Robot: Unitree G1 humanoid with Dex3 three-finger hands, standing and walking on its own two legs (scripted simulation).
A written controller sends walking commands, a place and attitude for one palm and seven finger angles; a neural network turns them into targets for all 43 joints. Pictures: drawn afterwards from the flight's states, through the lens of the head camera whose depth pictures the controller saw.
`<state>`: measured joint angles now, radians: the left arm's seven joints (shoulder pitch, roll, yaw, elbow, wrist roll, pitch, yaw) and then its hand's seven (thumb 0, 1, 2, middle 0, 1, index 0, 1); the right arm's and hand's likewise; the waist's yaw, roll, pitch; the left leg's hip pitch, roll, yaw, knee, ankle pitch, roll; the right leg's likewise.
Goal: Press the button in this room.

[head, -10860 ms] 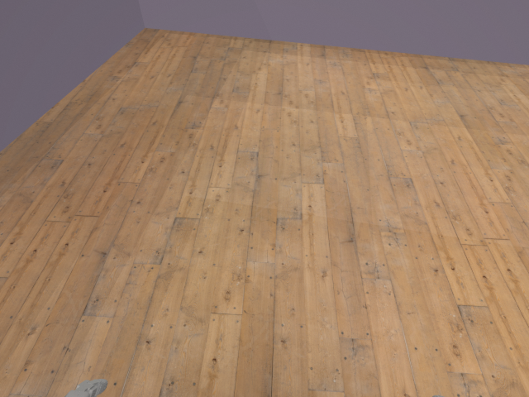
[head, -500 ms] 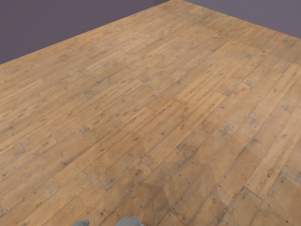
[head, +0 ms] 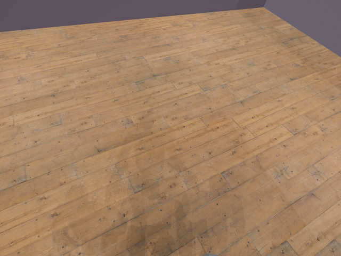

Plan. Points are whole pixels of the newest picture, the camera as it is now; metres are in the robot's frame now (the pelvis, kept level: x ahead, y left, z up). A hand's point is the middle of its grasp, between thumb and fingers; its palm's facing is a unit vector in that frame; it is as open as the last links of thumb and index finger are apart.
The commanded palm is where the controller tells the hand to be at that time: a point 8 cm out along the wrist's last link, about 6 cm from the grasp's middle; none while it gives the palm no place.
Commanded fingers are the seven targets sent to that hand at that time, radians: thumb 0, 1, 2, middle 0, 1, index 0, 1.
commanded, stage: turn or walk to find it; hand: left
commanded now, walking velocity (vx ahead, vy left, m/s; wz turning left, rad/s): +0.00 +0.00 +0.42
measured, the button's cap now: out of the picture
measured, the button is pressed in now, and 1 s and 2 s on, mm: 0 0 0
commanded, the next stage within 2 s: none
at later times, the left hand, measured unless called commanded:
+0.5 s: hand out of the picture +0.02 +0.15 -0.14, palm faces +0.23 -0.93 -0.28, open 7.4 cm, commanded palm none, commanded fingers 0.00 0.90 0.90 -0.20 -0.30 -0.20 -0.30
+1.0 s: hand out of the picture -0.13 +0.20 -0.17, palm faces +0.46 -0.85 -0.23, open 7.4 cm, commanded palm none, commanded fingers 0.00 0.90 0.90 -0.20 -0.30 -0.20 -0.30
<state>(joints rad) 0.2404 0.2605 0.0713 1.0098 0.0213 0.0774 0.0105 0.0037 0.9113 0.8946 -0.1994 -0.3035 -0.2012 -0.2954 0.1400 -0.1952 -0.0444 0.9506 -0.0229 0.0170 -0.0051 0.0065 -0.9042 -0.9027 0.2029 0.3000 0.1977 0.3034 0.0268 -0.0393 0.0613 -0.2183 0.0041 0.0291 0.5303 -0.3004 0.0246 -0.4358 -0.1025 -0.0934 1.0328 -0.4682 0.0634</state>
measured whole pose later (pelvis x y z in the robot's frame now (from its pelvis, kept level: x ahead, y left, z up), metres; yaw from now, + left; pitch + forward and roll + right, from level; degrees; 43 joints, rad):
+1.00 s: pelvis -0.08 -0.02 +0.01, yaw +25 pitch -1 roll -1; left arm 0.22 0.26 0.07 1.00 0.02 0.07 0.00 0.00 0.91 0.89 -0.20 -0.30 -0.20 -0.30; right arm 0.16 -0.19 -0.04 0.96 -0.02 0.02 -0.01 0.01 -0.90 -0.90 0.20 0.30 0.20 0.30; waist 0.02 -0.03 0.05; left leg -0.22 -0.01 0.02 0.47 -0.24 0.04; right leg -0.46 -0.10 -0.05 1.07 -0.40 0.07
